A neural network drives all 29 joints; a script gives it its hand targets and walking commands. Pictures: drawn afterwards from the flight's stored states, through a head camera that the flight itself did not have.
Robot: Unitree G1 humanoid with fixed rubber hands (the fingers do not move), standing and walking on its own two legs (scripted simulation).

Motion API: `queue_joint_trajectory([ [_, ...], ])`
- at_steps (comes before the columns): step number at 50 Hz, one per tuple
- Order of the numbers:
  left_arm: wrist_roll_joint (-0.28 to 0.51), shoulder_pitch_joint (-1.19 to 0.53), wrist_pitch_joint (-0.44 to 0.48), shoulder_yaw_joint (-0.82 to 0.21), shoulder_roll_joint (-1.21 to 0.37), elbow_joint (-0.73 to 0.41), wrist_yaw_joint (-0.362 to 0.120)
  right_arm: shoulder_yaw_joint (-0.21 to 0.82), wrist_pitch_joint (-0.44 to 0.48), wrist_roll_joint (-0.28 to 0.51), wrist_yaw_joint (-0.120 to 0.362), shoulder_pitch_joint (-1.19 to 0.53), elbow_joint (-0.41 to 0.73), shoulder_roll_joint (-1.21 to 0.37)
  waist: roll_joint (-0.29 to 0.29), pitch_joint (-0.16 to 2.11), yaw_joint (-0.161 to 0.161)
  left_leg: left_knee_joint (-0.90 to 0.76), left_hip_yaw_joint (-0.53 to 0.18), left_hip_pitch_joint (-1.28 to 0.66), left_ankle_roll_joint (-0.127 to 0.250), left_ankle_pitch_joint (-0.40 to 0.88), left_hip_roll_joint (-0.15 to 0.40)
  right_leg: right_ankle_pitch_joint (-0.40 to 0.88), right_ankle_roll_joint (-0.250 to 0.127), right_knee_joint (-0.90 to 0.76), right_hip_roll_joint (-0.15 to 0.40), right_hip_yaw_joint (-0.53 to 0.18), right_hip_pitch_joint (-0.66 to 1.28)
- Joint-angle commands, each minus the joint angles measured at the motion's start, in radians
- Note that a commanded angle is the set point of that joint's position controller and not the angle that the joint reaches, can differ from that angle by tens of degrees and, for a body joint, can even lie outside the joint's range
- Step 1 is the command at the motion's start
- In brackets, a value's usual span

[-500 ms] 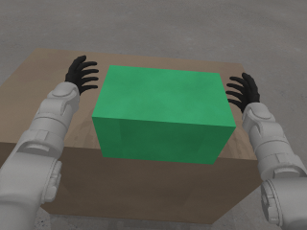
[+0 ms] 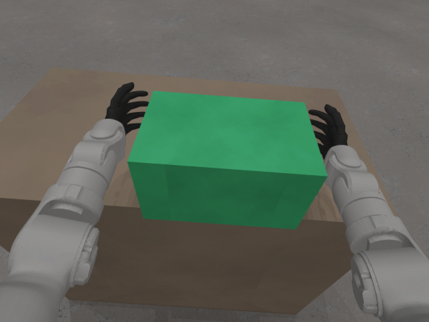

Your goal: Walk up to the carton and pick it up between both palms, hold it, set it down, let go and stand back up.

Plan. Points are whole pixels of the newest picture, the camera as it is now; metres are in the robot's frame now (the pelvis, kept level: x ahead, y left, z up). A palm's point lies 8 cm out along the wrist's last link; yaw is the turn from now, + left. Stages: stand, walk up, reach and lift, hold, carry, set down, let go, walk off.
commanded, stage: reach and lift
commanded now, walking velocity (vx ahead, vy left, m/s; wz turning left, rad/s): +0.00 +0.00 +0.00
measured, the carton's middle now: (224, 160) +0.43 -0.01 +0.08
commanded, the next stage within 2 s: none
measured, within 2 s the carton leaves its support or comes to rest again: leaves its support in 1.26 s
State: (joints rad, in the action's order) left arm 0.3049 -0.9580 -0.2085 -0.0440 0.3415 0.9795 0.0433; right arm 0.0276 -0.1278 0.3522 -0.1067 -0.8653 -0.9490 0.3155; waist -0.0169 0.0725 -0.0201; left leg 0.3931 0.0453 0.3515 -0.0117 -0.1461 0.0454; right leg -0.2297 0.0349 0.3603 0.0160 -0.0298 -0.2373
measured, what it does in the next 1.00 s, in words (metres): stands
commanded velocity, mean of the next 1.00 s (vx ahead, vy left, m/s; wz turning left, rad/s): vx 0.00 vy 0.00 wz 0.00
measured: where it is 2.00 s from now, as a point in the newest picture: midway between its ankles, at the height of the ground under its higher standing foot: outside the picture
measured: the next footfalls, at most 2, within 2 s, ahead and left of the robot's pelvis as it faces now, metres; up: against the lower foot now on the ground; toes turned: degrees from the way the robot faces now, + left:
none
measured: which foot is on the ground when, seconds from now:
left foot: down 0.00-1.00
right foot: down 0.00-1.00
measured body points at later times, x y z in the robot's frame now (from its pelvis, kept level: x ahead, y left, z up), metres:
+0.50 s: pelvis +0.00 +0.00 +0.00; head +0.02 +0.01 +0.45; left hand +0.46 +0.20 +0.15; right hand +0.44 -0.21 +0.14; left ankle +0.03 +0.13 -0.74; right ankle -0.03 -0.14 -0.74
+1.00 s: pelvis +0.00 +0.00 +0.00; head +0.02 +0.01 +0.45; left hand +0.46 +0.20 +0.15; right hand +0.44 -0.20 +0.14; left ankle +0.03 +0.13 -0.74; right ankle -0.03 -0.14 -0.74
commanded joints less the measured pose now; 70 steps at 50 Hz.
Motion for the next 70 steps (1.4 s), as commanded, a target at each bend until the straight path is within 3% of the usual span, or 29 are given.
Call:
queue_joint_trajectory([
  [1,-0.076,-0.530,0.068,0.040,0.043,-0.139,-0.009,0.002,0.031,0.006,-0.010,-0.573,0.160,0.035,0.045,0.593,-0.003,0.069,-0.032,-0.437,-0.019,0.371,-0.025,0.381,0.013,-0.045,-0.075,0.069,-0.160],
  [21,-0.093,-0.536,0.101,0.034,-0.031,-0.121,-0.023,-0.019,0.032,-0.032,-0.019,-0.586,0.176,-0.042,0.045,0.595,-0.027,0.063,-0.040,-0.458,-0.016,0.385,-0.022,0.378,0.011,-0.058,-0.068,0.071,-0.157],
  [40,-0.141,-0.538,0.149,0.067,-0.132,-0.104,-0.058,-0.030,0.057,-0.088,0.009,-0.601,0.198,-0.155,0.040,0.606,-0.023,0.057,-0.035,-0.478,-0.015,0.404,-0.022,0.382,0.004,-0.071,-0.059,0.078,-0.128],
  [45,-0.189,-0.552,0.166,0.085,-0.253,-0.106,-0.096,-0.026,0.074,-0.130,0.035,-0.608,0.211,-0.286,0.040,0.612,-0.030,0.053,-0.030,-0.494,-0.016,0.428,-0.025,0.412,0.006,-0.075,-0.058,0.082,-0.098],
  [50,-0.293,-0.622,0.210,0.048,-0.637,-0.119,-0.195,-0.005,0.128,-0.263,0.122,-0.694,0.309,-0.667,0.060,0.686,-0.036,0.037,-0.020,-0.532,-0.025,0.487,-0.031,0.484,0.006,-0.087,-0.061,0.086,-0.032],
  [53,-0.314,-0.578,0.251,0.046,-0.700,-0.092,-0.219,-0.003,0.177,-0.300,0.142,-0.703,0.352,-0.716,0.053,0.709,-0.026,0.036,-0.003,-0.508,-0.028,0.502,-0.040,0.585,0.011,-0.066,-0.060,0.085,0.029],
  [58,-0.346,-0.541,0.281,0.086,-0.714,-0.051,-0.240,-0.007,0.212,-0.343,0.147,-0.669,0.297,-0.715,0.019,0.582,-0.018,0.005,0.017,-0.457,-0.019,0.445,-0.052,0.636,0.021,-0.059,-0.041,0.072,0.115],
  [62,-0.342,-0.543,0.281,0.064,-0.728,-0.101,-0.236,0.043,0.230,-0.314,0.143,-0.676,0.305,-0.710,0.020,0.544,-0.014,-0.007,0.022,-0.452,-0.024,0.459,-0.052,0.650,0.024,-0.060,-0.041,0.065,0.172],
  [70,-0.319,-0.538,0.227,-0.006,-0.760,-0.232,-0.192,0.131,0.204,-0.229,0.146,-0.680,0.339,-0.698,0.035,0.560,0.011,-0.013,0.016,-0.541,-0.028,0.482,-0.037,0.471,0.008,-0.111,-0.064,0.071,0.114],
])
